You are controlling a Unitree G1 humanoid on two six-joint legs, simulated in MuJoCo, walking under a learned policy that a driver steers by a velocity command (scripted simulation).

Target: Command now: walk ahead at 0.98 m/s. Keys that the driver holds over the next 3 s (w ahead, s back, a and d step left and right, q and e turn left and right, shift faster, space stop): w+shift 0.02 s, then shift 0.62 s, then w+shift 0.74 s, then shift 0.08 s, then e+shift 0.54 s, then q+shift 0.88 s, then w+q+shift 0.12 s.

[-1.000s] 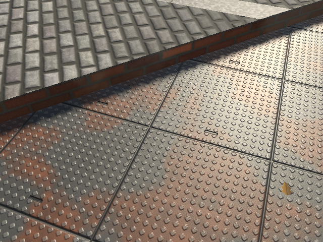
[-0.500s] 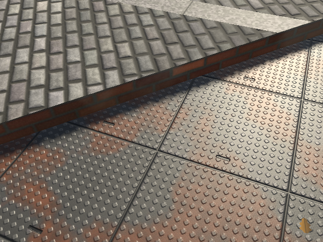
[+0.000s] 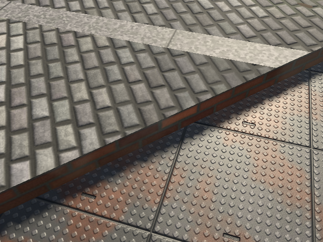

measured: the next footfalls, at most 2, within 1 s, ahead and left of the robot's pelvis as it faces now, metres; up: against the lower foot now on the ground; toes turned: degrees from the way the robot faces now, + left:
right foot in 0.18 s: +0.41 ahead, -0.08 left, +0.00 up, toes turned -3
left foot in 0.60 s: +0.47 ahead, +0.12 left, +0.00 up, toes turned +0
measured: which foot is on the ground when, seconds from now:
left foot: down 0.00-0.16, up 0.18-0.58, down 0.60-1.00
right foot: up 0.00-0.16, down 0.18-0.62, up 0.64-0.98, down 1.00-1.00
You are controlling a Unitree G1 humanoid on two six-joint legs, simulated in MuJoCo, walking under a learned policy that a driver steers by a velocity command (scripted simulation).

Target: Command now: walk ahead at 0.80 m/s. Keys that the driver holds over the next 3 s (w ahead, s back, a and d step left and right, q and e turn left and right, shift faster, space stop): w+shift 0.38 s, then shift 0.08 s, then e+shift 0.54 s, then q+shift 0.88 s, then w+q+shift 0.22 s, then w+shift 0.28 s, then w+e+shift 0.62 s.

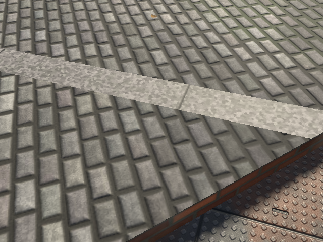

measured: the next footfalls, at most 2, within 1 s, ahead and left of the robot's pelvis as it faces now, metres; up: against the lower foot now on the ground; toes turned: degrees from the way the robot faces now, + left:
left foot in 0.46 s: +0.42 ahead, +0.10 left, +0.00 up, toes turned +5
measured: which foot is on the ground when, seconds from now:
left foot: down 0.00-0.00, up 0.02-0.44, down 0.46-1.00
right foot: down 0.00-0.46, up 0.48-1.00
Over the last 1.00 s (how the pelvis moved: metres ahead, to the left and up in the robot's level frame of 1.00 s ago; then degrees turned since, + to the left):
0.45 -0.01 0.01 0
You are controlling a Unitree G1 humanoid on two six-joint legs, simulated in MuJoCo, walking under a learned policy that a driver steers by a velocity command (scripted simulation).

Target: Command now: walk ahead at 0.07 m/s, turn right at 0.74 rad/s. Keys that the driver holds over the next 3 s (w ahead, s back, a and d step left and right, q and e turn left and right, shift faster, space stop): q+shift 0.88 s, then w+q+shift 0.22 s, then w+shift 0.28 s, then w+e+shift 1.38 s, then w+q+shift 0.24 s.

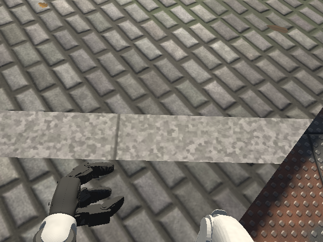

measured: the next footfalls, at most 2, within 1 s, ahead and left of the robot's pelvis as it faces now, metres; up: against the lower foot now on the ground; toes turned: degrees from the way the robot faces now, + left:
right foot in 0.02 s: +0.25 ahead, -0.08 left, +0.14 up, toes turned -7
left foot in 0.68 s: +0.17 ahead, +0.12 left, +0.14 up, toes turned +25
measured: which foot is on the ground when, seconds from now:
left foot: down 0.00-0.06, up 0.08-0.66, down 0.68-1.00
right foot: up 0.00-0.00, down 0.02-0.68, up 0.70-1.00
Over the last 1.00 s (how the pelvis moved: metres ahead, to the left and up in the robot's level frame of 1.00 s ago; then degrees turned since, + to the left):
0.52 -0.02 -0.01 -19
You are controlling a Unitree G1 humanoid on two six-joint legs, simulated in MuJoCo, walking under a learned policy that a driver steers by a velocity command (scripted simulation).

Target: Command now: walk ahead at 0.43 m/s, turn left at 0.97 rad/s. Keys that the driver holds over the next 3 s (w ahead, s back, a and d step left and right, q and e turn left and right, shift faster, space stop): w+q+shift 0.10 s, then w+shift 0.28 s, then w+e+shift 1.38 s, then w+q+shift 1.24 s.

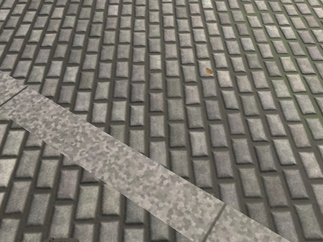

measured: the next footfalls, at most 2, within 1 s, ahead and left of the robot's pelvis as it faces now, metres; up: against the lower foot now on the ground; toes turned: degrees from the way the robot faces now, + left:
right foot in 0.04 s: +0.09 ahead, -0.11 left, +0.00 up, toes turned +6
left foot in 0.54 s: +0.43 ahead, +0.22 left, +0.00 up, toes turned +14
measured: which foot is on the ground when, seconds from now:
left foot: down 0.00-0.04, up 0.06-0.52, down 0.54-0.98, up 1.00-1.00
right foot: up 0.00-0.02, down 0.04-0.54, up 0.56-0.96, down 0.98-1.00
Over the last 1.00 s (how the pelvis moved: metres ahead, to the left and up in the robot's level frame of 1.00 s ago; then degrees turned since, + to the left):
0.20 0.02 0.14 37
